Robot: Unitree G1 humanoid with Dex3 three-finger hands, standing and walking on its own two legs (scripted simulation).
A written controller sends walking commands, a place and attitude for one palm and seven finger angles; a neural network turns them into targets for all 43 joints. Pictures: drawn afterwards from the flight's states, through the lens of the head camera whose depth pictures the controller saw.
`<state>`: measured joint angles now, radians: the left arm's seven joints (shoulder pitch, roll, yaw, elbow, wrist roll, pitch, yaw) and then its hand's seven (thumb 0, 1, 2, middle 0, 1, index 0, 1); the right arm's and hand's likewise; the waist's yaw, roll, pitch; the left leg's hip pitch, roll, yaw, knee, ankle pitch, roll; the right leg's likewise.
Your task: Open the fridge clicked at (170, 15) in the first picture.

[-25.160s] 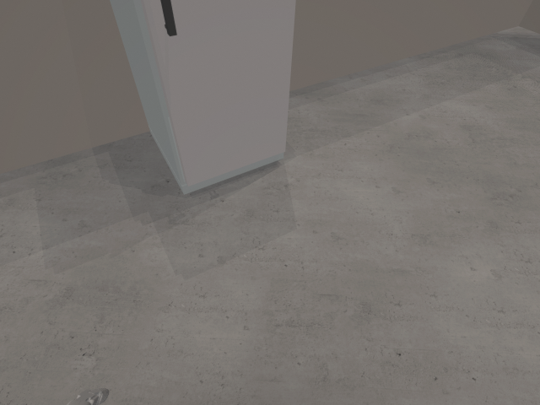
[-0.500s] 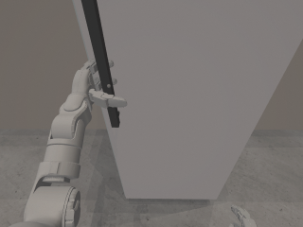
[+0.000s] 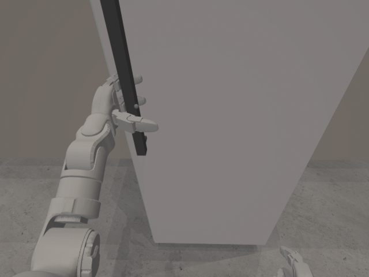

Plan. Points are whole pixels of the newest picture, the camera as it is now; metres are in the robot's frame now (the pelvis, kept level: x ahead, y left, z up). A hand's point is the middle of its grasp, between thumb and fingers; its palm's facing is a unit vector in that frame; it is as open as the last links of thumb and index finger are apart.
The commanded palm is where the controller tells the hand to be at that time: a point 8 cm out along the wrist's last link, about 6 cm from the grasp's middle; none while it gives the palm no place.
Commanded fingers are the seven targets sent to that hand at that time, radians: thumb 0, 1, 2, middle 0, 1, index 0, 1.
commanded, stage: slide the fingers in behind the handle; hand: left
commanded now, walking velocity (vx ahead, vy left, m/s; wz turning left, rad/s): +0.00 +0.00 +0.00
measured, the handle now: (130, 84) +0.45 +0.15 +0.23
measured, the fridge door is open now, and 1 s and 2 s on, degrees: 0 0 0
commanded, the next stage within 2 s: grip the handle and tug to test in 0.08 s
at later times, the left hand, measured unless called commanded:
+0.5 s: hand (137, 103) +0.41 +0.13 +0.22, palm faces +0.05 -1.00 +0.02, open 11.5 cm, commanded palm +0.38 +0.18 +0.21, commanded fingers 0.00 0.29 0.64 -0.38 -1.31 -0.38 -1.31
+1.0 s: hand (137, 104) +0.40 +0.13 +0.22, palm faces +0.05 -1.00 +0.01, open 5.7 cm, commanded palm +0.38 +0.18 +0.21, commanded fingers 0.00 0.90 0.90 -0.45 -1.40 -0.45 -1.40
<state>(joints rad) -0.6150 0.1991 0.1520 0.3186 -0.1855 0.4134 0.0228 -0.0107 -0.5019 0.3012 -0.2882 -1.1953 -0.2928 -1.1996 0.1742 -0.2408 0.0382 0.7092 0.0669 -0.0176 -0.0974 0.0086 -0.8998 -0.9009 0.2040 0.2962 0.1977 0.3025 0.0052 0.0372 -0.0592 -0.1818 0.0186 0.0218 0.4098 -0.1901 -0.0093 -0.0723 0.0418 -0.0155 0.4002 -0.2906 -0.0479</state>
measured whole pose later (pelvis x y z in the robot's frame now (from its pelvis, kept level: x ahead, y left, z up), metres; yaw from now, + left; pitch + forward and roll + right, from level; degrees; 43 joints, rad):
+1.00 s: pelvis +0.01 +0.00 +0.00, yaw -1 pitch -2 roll +0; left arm -0.60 0.20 0.16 0.30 -0.18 0.41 0.04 0.00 0.69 0.80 -0.38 -1.38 -0.39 -1.38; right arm 0.17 -0.24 0.04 0.70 0.07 -0.01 -0.09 0.01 -0.90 -0.90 0.20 0.30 0.20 0.30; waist 0.00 0.04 -0.07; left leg -0.18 0.02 0.03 0.40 -0.20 -0.01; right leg -0.07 0.04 0.00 0.39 -0.29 -0.04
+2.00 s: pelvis +0.04 +0.00 +0.00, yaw -1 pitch +0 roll +1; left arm -0.36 0.18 0.16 -0.08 -0.19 0.53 0.03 -0.01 0.72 0.76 -0.33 -1.39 -0.30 -1.38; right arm 0.14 -0.24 0.04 0.63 0.06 0.04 -0.07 0.01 -0.90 -0.90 0.20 0.30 0.20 0.30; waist 0.00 0.05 -0.11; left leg -0.15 0.01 0.05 0.41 -0.25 0.00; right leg -0.05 0.03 0.00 0.41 -0.33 -0.03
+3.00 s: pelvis -0.04 -0.07 -0.01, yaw +3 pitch +1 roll +3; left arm 0.19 0.27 0.12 -0.61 -0.03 -0.05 0.16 -0.17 0.59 0.69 -0.44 -1.40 -0.17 -1.28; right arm 0.14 -0.21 -0.01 0.58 -0.01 -0.04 -0.08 0.01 -0.90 -0.90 0.20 0.30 0.20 0.30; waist -0.05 0.00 0.10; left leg -0.33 0.00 0.10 0.68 -0.36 0.00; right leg -0.30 0.05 -0.17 0.55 -0.28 -0.10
